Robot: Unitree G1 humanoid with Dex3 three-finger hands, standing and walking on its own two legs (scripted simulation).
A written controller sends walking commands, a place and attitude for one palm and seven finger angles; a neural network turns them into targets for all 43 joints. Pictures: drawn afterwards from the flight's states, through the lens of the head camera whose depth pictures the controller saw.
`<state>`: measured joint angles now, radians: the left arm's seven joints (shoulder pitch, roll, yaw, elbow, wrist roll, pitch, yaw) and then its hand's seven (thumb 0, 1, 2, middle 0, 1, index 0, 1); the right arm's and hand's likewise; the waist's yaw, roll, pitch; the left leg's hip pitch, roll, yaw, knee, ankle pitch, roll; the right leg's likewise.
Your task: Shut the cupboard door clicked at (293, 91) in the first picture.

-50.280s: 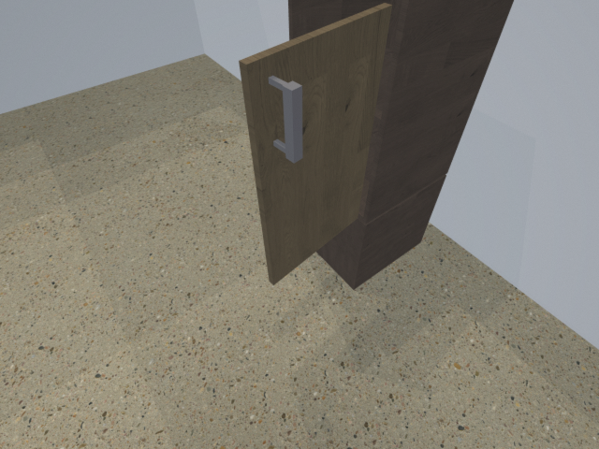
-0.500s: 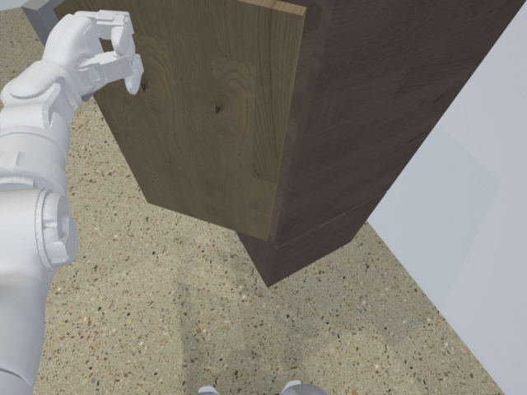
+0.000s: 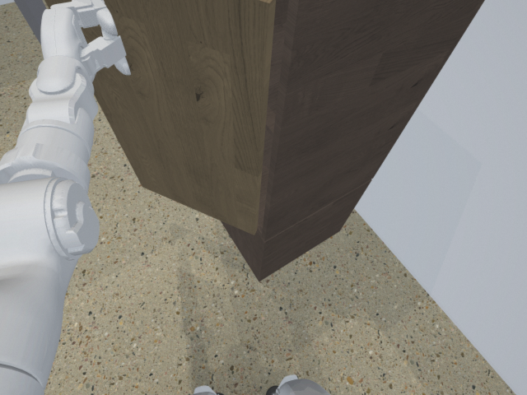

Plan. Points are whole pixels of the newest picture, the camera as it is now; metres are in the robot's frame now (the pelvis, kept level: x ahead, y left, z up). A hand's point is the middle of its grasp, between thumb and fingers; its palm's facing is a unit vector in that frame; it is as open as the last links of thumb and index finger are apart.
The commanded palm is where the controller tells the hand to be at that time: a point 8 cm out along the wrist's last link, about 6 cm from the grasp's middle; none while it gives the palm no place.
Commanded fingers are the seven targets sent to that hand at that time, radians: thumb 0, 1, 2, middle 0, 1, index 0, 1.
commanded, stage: pull the fist back off the door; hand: left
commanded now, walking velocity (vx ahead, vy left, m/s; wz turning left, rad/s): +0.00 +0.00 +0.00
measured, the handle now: (57, 25) +0.63 +0.21 +0.18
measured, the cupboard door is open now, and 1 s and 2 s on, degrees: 33 33 33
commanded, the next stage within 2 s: draw the hand back to the body in 0.54 s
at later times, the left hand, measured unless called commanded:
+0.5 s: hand (105, 98) +0.48 +0.13 +0.18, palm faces +0.01 -1.00 +0.00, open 3.1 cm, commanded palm +0.45 +0.18 +0.18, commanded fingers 0.00 0.90 0.90 -1.30 -1.50 -1.30 -1.50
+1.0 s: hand (71, 147) +0.41 +0.16 +0.17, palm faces +0.02 -1.00 +0.00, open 3.1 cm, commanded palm +0.37 +0.21 +0.19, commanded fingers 0.00 0.90 0.90 -1.30 -1.50 -1.30 -1.50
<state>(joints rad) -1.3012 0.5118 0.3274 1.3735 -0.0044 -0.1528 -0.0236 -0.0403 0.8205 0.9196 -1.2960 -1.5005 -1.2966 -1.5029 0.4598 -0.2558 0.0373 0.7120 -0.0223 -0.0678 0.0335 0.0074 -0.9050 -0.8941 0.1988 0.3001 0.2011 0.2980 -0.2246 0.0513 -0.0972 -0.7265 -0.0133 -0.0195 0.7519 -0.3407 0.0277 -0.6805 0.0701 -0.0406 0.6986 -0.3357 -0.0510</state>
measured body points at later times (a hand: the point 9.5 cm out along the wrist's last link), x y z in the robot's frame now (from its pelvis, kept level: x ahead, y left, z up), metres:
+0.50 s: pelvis +0.02 +0.01 +0.02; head +0.05 +0.00 +0.47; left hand +0.47 +0.18 +0.18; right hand +0.10 -0.26 -0.10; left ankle +0.00 +0.10 -0.71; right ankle -0.01 -0.09 -0.71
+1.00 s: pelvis +0.01 +0.00 +0.02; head +0.01 -0.01 +0.47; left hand +0.40 +0.21 +0.17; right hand +0.08 -0.25 -0.10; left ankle +0.00 +0.10 -0.71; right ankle -0.01 -0.09 -0.71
